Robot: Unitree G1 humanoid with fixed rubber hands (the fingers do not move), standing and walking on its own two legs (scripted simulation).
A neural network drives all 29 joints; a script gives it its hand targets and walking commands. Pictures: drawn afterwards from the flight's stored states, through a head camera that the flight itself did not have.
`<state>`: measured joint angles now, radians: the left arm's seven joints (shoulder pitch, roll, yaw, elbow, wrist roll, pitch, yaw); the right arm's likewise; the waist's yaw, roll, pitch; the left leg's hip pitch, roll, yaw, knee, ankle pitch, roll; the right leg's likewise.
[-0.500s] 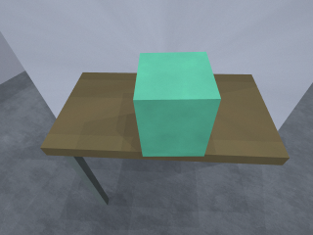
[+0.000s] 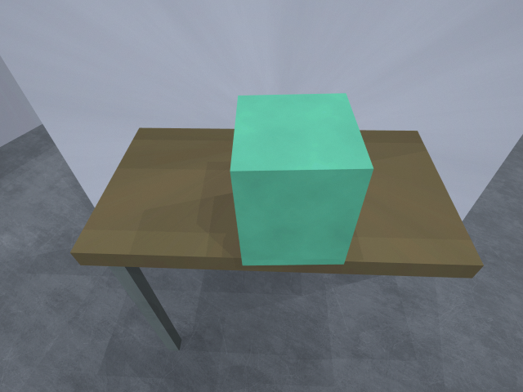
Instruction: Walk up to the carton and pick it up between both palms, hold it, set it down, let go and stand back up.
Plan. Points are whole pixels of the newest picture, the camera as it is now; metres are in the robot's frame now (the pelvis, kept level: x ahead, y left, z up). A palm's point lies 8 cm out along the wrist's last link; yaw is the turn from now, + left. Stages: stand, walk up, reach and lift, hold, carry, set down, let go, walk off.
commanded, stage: stand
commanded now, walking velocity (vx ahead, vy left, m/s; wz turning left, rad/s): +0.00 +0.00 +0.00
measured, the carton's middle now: (292, 182) +0.47 -0.02 +0.05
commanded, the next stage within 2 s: none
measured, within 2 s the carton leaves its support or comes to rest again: neither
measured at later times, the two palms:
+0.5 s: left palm out of the picture -0.06 +0.21 -0.14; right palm out of the picture -0.06 -0.22 -0.14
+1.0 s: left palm out of the picture -0.06 +0.20 -0.14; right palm out of the picture -0.07 -0.20 -0.14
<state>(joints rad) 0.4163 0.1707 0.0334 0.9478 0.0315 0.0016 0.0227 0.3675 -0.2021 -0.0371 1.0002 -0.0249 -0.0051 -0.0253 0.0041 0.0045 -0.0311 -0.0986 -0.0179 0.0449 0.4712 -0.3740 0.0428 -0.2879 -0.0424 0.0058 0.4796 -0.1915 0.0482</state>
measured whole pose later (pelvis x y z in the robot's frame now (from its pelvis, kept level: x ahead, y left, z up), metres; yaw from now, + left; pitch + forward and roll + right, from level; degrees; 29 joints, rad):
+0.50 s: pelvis -0.01 +0.00 +0.00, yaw -1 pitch +0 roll +0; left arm 0.41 0.13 0.01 1.10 0.02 0.00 0.03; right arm 0.40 -0.14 -0.02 1.11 -0.02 -0.02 -0.03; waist 0.00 0.00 -0.01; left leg -0.09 -0.03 0.06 0.44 -0.34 0.05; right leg -0.28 -0.05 0.02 0.45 -0.15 0.05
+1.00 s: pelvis -0.01 +0.01 +0.00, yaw -1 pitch +0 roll +0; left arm 0.38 0.10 0.01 1.15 0.02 0.01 0.05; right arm 0.42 -0.12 -0.02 1.12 -0.01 -0.02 -0.05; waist -0.01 0.00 0.00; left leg -0.08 -0.03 0.06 0.42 -0.34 0.05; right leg -0.28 -0.05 0.02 0.44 -0.16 0.06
